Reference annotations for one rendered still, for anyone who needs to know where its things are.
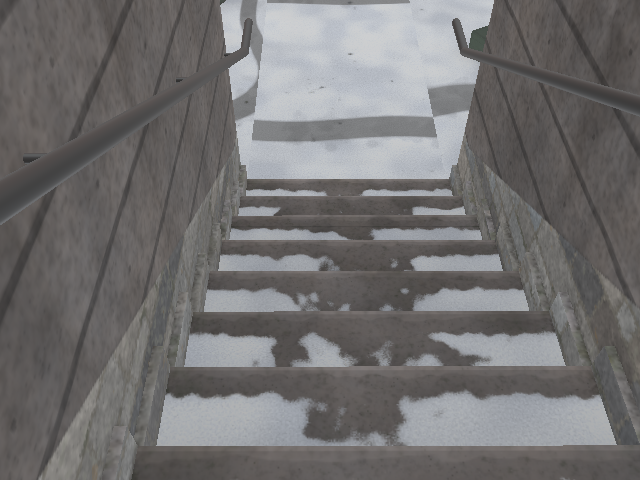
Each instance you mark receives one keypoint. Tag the stairs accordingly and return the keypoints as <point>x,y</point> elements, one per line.
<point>361,329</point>

